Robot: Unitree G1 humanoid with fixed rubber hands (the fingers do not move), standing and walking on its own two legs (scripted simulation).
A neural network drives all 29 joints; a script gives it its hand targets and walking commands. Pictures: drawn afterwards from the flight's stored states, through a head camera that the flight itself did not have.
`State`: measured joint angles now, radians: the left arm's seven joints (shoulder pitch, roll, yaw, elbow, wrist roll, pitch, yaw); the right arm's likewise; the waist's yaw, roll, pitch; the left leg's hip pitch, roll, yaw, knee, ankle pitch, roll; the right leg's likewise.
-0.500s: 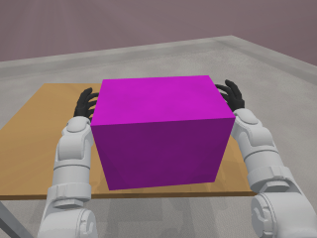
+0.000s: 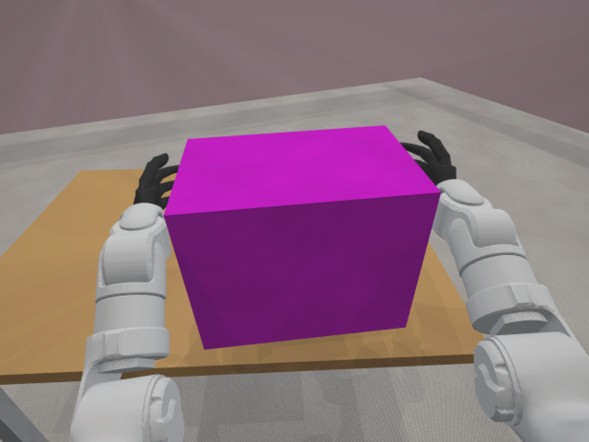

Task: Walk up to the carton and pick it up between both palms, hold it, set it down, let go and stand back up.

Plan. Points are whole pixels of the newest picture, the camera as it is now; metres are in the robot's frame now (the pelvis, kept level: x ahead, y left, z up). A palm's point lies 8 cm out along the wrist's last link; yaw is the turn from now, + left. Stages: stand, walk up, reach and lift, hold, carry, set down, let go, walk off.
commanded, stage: reach and lift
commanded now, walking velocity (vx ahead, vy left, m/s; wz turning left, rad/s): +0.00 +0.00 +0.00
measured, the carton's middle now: (297, 233) +0.38 -0.01 +0.17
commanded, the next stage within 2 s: hold in 0.88 s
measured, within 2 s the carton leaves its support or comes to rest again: neither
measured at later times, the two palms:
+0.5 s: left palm (144, 198) +0.37 +0.19 +0.24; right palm (437, 165) +0.38 -0.19 +0.27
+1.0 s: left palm (130, 194) +0.35 +0.19 +0.26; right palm (439, 153) +0.37 -0.18 +0.29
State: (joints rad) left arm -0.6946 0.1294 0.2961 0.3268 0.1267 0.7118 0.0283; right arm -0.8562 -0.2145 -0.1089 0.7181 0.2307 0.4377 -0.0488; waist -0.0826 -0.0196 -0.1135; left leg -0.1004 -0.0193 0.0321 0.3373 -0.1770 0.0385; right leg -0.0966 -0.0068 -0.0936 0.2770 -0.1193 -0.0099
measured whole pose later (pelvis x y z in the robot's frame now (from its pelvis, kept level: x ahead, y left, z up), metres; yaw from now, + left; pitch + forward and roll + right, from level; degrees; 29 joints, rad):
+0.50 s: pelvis +0.01 +0.00 +0.00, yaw +1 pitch -3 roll -1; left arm -0.71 0.14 0.30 0.26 0.11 0.80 0.03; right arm -0.91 -0.25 -0.06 0.68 0.31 0.53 -0.09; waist -0.08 0.00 -0.14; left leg -0.11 -0.01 0.02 0.37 -0.20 0.03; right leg -0.09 0.00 -0.10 0.27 -0.13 -0.01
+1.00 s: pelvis +0.00 -0.01 +0.00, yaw +1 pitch -4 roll -1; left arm -0.75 0.16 0.34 0.30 0.13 0.84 -0.01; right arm -0.97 -0.24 -0.07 0.70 0.30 0.60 -0.12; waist -0.06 0.00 -0.17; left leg -0.11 -0.01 0.02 0.36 -0.19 0.03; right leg -0.09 0.01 -0.11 0.27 -0.12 -0.02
